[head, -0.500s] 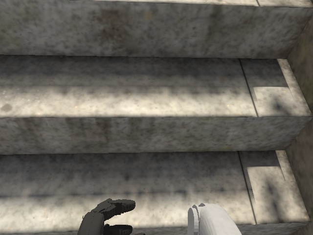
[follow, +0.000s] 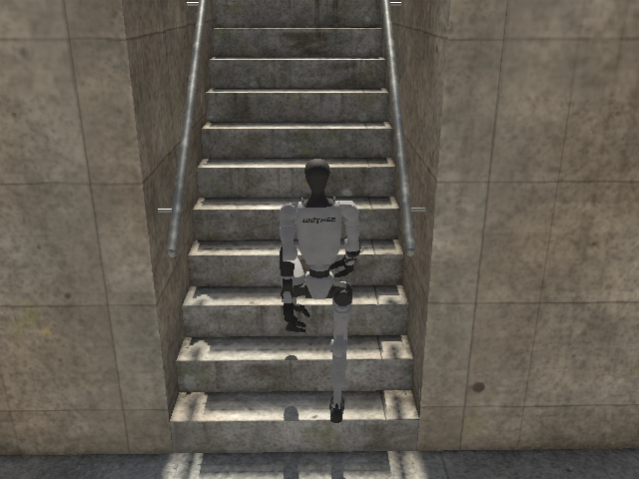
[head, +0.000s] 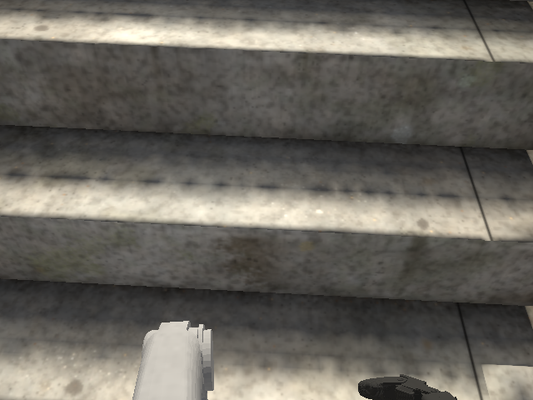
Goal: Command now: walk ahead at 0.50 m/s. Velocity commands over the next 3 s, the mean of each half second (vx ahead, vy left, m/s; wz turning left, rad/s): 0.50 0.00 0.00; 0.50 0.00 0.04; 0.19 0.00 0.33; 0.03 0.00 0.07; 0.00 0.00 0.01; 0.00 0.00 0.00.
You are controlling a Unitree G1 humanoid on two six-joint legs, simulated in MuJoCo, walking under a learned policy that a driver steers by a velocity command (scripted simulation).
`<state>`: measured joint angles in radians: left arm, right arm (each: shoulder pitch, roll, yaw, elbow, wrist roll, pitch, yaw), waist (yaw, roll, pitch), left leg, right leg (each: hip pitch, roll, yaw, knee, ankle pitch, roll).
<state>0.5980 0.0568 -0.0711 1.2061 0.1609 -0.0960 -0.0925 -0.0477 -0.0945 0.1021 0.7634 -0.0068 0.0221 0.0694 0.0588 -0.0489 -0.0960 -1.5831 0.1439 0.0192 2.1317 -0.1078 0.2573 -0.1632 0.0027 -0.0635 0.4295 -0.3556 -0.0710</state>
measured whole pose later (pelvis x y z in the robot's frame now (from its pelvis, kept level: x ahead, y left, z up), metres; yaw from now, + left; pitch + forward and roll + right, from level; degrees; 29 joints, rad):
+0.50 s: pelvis +0.26 +0.06 +0.20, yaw -1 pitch +7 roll -1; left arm -0.01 0.12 -0.07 0.85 0.01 0.01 -0.07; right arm 0.56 -0.08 0.06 1.20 -0.13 -0.05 0.11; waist -0.02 0.02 -0.15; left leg -0.17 0.01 0.08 0.36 -0.31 0.05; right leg -1.51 -0.06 -0.01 1.99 -0.06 -0.26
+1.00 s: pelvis +0.51 +0.05 +0.39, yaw +2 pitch +7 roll +0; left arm 0.52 0.07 -0.05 1.21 0.12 -0.07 -0.09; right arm 0.03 -0.10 0.06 0.88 -0.02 0.03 0.06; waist 0.01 -0.03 -0.16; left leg -1.47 0.09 0.03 1.93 -0.13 0.26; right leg -0.15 -0.01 -0.10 0.33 -0.30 -0.04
